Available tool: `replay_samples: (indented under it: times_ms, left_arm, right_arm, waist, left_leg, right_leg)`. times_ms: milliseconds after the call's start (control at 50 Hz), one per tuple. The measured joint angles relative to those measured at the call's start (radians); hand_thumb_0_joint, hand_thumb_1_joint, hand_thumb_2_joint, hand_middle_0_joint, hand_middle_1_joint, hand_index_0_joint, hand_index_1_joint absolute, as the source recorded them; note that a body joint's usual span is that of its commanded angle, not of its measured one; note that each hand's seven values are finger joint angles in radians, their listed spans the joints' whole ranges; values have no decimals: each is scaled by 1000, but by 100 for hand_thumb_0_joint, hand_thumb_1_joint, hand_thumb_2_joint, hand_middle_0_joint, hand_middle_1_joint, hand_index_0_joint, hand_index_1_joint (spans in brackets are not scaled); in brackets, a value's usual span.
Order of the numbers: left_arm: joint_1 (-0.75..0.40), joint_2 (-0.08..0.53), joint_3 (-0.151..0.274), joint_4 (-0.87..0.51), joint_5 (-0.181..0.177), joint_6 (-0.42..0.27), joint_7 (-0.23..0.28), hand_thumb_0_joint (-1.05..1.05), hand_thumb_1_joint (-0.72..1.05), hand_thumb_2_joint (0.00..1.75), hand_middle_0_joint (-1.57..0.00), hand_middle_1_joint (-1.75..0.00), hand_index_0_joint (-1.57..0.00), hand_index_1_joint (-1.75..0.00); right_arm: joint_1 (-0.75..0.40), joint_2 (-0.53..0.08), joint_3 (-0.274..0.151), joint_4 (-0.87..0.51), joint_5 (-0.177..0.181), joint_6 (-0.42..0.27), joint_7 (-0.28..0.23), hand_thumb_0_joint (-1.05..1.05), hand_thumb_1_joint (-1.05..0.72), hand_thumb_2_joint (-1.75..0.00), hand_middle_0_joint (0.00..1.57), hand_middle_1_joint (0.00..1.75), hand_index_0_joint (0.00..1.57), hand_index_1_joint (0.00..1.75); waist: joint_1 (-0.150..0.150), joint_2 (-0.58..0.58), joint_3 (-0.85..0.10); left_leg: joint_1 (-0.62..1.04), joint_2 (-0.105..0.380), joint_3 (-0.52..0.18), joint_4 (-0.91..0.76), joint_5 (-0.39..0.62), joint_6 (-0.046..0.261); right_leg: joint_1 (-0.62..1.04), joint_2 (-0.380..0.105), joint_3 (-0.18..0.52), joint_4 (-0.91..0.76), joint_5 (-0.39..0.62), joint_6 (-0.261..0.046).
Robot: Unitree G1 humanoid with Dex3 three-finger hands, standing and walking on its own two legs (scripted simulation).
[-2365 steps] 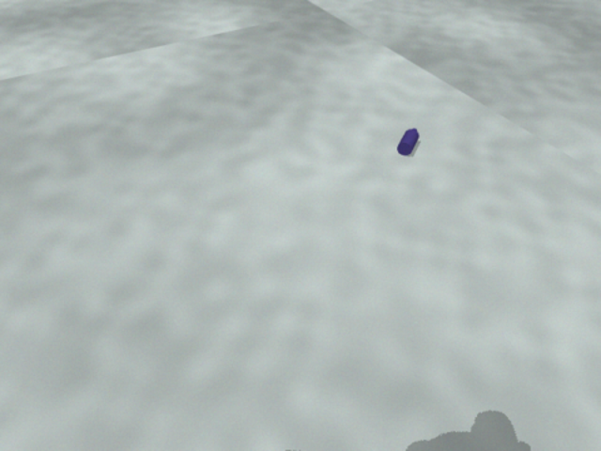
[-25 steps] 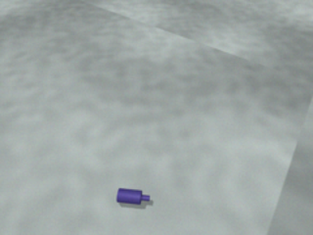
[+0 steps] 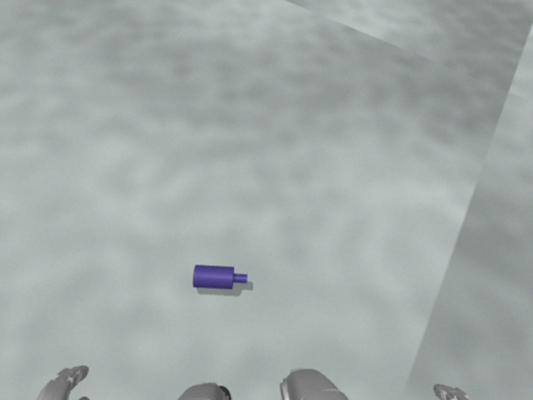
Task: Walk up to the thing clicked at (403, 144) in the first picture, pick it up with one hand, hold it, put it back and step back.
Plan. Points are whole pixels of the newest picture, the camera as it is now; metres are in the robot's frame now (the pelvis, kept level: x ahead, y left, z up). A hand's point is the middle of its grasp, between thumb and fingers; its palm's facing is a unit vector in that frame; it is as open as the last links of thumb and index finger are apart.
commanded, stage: step back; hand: left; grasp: from above
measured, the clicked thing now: (221, 277) +0.53 +0.11 -0.73
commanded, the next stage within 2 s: none
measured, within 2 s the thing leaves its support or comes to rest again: neither
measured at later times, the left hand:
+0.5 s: hand out of the picture +0.00 +0.26 -0.16, palm faces +0.01 -0.93 -0.38, open 7.3 cm
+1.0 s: hand out of the picture -0.21 +0.23 -0.15, palm faces -0.06 -0.91 -0.40, open 7.3 cm
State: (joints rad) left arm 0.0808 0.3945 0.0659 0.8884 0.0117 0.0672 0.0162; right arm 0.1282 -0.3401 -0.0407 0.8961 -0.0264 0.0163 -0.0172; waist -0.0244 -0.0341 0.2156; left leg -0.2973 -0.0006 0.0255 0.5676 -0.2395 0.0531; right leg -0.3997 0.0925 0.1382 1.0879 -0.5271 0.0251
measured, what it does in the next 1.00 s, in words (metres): walks backwards: right foot, then left foot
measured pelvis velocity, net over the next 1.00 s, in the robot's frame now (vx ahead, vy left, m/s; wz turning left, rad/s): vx -0.30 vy -0.04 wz -0.05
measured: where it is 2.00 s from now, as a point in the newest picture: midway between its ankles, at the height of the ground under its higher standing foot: outside the picture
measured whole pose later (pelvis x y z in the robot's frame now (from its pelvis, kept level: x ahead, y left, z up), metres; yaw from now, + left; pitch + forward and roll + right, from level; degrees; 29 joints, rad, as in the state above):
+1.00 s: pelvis -0.30 -0.04 -0.01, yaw -3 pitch -3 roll +1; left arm 0.21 0.36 0.07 0.85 0.04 0.05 -0.02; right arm 0.11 -0.41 -0.06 0.83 -0.01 0.05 -0.02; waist 0.02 0.03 0.17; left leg -0.52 -0.06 -0.11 0.98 -0.45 -0.01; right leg -0.28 0.00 0.04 0.69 -0.36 -0.01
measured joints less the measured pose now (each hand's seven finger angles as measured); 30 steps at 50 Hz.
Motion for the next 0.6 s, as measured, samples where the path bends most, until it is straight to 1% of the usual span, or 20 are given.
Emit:
replay_samples:
  times_ms: [80, 100, 140, 160, 180, 200, 220, 240, 280, 320, 360, 420, 440, 460, 480, 500, 520, 540, 560, 600]
  left_arm:
    - [24, -5, 6, -3, 3, -4, -9, 0, 91, 90, -20, -30, -21, -30]
    - [30, -7, 7, -4, 5, -7, -12, 0, 91, 90, -20, -30, -21, -30]
    - [48, -10, 9, -4, 10, -18, -18, 0, 91, 90, -20, -30, -21, -30]
    - [53, -17, 12, -1, 15, -24, -18, 0, 91, 90, -20, -30, -21, -30]
    - [61, -29, 12, 1, 20, -27, -20, 0, 91, 90, -20, -30, -21, -30]
    - [72, -34, 9, -1, 22, -27, -25, 0, 91, 90, -20, -30, -21, -30]
    - [82, -35, 6, -6, 24, -26, -29, 0, 91, 90, -20, -30, -21, -30]
    - [89, -39, 4, -10, 22, -25, -29, 0, 91, 90, -21, -30, -21, -30]
    - [94, -50, 1, -16, 21, -21, -24, 1, 91, 90, -21, -30, -21, -30]
    - [90, -52, 1, -28, 23, -16, -21, 1, 91, 90, -21, -30, -21, -30]
    - [76, -50, 2, -49, 27, -16, -16, 1, 90, 90, -21, -30, -21, -30]
    - [50, -38, 1, -89, 27, -23, -9, 1, 90, 90, -21, -30, -21, -30]
    - [40, -31, 0, -102, 24, -24, -8, 1, 90, 90, -21, -30, -21, -30]
    - [31, -23, -2, -113, 19, -22, -8, 1, 90, 90, -21, -30, -21, -30]
    - [20, -14, -2, -120, 15, -19, -9, 1, 90, 90, -21, -30, -21, -30]
    - [8, -2, 0, -121, 11, -13, -9, 1, 90, 90, -21, -30, -21, -30]
    - [3, 1, 4, -116, 7, -8, -7, 1, 91, 90, -21, -30, -21, -30]
    - [2, -1, 5, -107, 8, -1, -3, 0, 91, 90, -21, -30, -21, -30]
    - [3, -2, 6, -98, 8, 5, 1, 0, 91, 90, -21, -30, -21, -30]
    - [12, 1, 8, -86, 1, 10, 3, 1, 91, 90, -20, -30, -21, -30]
  right_arm:
    - [-14, -7, 5, -31, -1, 0, 4, 1, -90, -89, 20, 30, 21, 30]
    - [-18, -12, 6, -35, -1, 2, 5, 1, -90, -89, 20, 31, 21, 30]
    - [-23, -22, 7, -38, 3, 10, 10, 1, -90, -89, 20, 31, 21, 30]
    - [-30, -30, 6, -35, 6, 15, 11, 1, -90, -89, 20, 31, 21, 30]
    - [-36, -39, 3, -29, 9, 20, 11, 1, -90, -89, 20, 30, 21, 30]
    - [-36, -41, -1, -22, 13, 27, 9, 1, -90, -89, 20, 30, 21, 30]
    - [-34, -40, -4, -15, 13, 33, 7, 1, -90, -89, 20, 30, 21, 30]
    - [-31, -42, -6, -11, 15, 37, 7, 1, -90, -89, 20, 30, 21, 30]
    - [-16, -53, -7, -7, 24, 35, 6, 1, -90, -89, 20, 30, 21, 30]
    - [4, -62, -5, -8, 28, 28, 5, 1, -91, -89, 20, 30, 20, 30]
    - [27, -70, -3, -7, 29, 25, 4, 1, -91, -89, 20, 30, 20, 30]
    - [48, -71, -1, -4, 23, 26, 2, 1, -91, -89, 20, 30, 20, 30]
    - [52, -69, -1, -3, 20, 24, 2, 1, -91, -89, 20, 30, 20, 30]
    - [57, -67, -2, -3, 17, 18, 3, 1, -91, -89, 20, 30, 20, 30]
    - [57, -60, -6, 0, 11, 12, 4, 1, -91, -89, 20, 30, 20, 30]
    - [49, -45, -9, 5, 2, 9, 4, 1, -91, -89, 20, 30, 20, 30]
    - [45, -36, -5, 4, -2, 9, 11, 1, -91, -89, 20, 30, 20, 30]
    - [44, -32, -2, 0, -7, 8, 17, 1, -91, -89, 20, 30, 20, 30]
    - [44, -26, 2, -3, -8, 5, 20, 1, -91, -89, 20, 30, 20, 30]
    - [43, -14, 9, -7, -10, 2, 16, 1, -90, -89, 20, 30, 21, 30]
  waist:
    - [5, 13, 3]
    - [7, 17, 0]
    - [15, 26, -13]
    - [17, 44, -14]
    - [10, 70, -13]
    - [7, 76, -20]
    - [14, 66, -27]
    - [23, 58, -30]
    - [29, 58, -40]
    - [31, 58, -49]
    - [31, 57, -53]
    - [26, 47, -47]
    - [22, 41, -43]
    - [18, 33, -40]
    - [15, 17, -32]
    - [24, -17, -12]
    - [28, -29, -4]
    - [19, -22, -5]
    - [9, -15, -7]
    - [8, -15, -19]
  left_leg:
    - [-40, 13, 22, 37, 8, -7]
    - [-53, 18, 27, 52, 8, -11]
    - [-85, 25, 36, 90, 3, -21]
    - [-99, 39, 31, 112, 1, -28]
    - [-110, 47, 9, 127, -4, -31]
    - [-129, 27, -21, 169, -84, -36]
    - [-150, -11, -52, 250, -171, -42]
    - [-167, -49, -82, 343, -215, -46]
    - [-186, -104, -132, 489, -225, -53]
    - [-176, -123, -145, 560, -224, -60]
    - [-134, -117, -141, 538, -243, -68]
    - [-40, -76, -108, 365, -274, -66]
    - [-3, -60, -95, 275, -255, -62]
    - [40, -45, -80, 162, -198, -57]
    - [70, -46, -69, 83, -150, -43]
    - [78, -65, -51, 72, -136, -30]
    - [73, -67, -42, 79, -132, -21]
    - [62, -57, -49, 86, -126, -15]
    - [56, -45, -59, 80, -114, -12]
    - [51, -28, -61, 45, -79, -15]
  right_leg:
    - [72, -44, -38, -188, 25, -6]
    - [95, -54, -51, -252, 46, -11]
    - [151, -70, -76, -402, 130, -30]
    - [163, -61, -85, -435, 157, -32]
    - [164, -47, -100, -437, 165, -33]
    - [155, -48, -106, -429, 166, -36]
    - [145, -60, -100, -422, 168, -39]
    - [141, -71, -92, -426, 177, -41]
    - [136, -84, -89, -455, 208, -38]
    - [121, -93, -94, -478, 236, -35]
    - [102, -100, -106, -489, 257, -33]
    - [66, -112, -129, -478, 276, -25]
    - [51, -118, -137, -464, 278, -20]
    - [32, -124, -145, -442, 275, -14]
    - [14, -136, -145, -413, 270, -7]
    - [1, -150, -120, -388, 272, -18]
    - [-14, -132, -84, -343, 192, -26]
    - [-33, -92, -50, -264, 96, -30]
    - [-52, -51, -20, -171, 40, -34]
    - [-83, 7, 21, -8, 14, -42]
